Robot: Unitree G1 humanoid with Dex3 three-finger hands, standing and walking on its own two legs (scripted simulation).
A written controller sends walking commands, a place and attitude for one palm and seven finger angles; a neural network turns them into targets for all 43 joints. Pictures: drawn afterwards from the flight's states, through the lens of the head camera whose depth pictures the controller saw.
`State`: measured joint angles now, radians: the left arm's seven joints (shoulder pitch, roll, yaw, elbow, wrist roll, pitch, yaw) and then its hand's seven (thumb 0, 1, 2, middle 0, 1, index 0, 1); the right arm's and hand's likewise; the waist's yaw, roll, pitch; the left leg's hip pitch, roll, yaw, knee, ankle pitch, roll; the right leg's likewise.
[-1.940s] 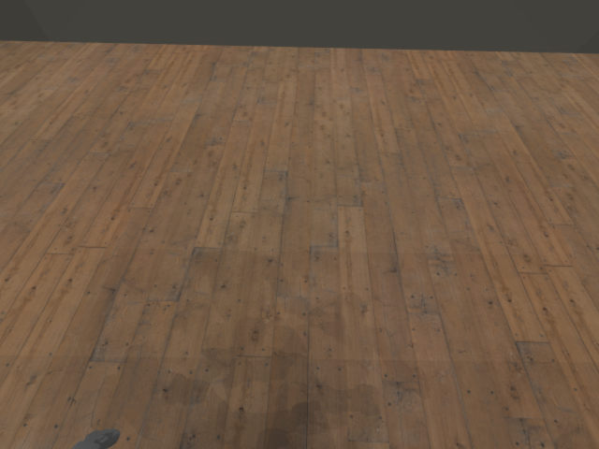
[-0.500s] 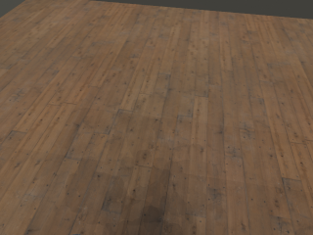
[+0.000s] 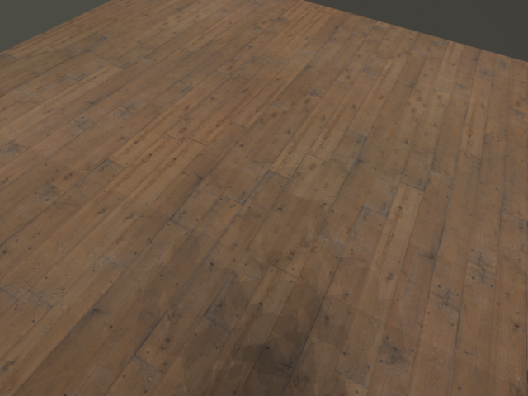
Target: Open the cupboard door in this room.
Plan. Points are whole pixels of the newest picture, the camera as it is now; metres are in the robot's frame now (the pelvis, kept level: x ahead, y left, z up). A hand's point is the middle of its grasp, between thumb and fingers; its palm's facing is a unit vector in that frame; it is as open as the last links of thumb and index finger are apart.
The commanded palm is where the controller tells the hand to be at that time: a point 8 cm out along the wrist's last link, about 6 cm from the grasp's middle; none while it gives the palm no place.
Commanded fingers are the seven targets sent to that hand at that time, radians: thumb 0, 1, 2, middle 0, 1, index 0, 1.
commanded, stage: turn or walk to find it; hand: left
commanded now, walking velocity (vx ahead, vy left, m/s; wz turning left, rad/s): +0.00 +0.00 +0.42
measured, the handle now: out of the picture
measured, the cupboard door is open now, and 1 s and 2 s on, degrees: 0 0 0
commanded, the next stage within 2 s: stand and wait in 1.38 s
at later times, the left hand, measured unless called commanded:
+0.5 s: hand out of the picture +0.05 +0.19 -0.13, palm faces +0.20 -0.94 -0.28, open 7.4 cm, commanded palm none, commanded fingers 0.00 0.90 0.90 -0.20 -0.30 -0.20 -0.30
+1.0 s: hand out of the picture -0.09 +0.23 -0.17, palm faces +0.43 -0.88 -0.23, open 7.4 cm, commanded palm none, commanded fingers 0.00 0.90 0.90 -0.20 -0.30 -0.20 -0.30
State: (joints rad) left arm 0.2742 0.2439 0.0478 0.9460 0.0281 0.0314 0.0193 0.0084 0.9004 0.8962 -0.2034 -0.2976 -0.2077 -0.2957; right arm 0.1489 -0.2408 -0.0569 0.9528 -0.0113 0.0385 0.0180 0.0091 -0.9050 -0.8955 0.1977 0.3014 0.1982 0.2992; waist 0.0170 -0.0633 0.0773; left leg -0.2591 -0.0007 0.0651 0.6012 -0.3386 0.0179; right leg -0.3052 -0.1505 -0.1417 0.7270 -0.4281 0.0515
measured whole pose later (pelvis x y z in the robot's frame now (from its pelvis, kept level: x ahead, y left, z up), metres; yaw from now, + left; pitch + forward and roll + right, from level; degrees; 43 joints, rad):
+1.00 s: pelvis -0.04 +0.02 +0.01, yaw +23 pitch -1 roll -1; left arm 0.24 0.26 0.08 0.98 0.02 0.06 0.01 0.01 0.91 0.90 -0.20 -0.30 -0.20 -0.29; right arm 0.16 -0.18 -0.03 0.95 -0.02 0.02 0.00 0.01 -0.90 -0.89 0.20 0.30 0.20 0.30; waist 0.02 -0.06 0.07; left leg -0.24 -0.01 0.05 0.52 -0.28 0.05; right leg -0.44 -0.10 -0.06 1.07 -0.43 0.07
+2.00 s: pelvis -0.07 +0.00 +0.02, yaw +35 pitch -3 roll +0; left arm 0.32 0.16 0.00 1.15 0.02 0.01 0.02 0.01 0.91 0.90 -0.20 -0.30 -0.20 -0.29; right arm 0.16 -0.16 -0.02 1.09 0.00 0.00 -0.03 0.00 -0.93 -0.89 0.20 0.30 0.20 0.30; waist 0.03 -0.01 0.03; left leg -0.14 0.01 0.07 0.46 -0.27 0.01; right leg -0.16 -0.07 -0.07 0.48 -0.26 0.03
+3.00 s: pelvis -0.08 -0.03 +0.01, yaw +47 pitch -2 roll +0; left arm 0.25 0.16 0.01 1.07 0.01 0.01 0.03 0.00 0.92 0.90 -0.20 -0.30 -0.21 -0.30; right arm 0.22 -0.19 -0.03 1.08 -0.01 0.03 -0.02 0.01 -0.90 -0.90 0.20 0.30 0.20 0.30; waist 0.00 0.02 0.03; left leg -0.24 0.01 -0.05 0.52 -0.24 -0.03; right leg -0.16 -0.01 -0.08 0.50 -0.31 -0.02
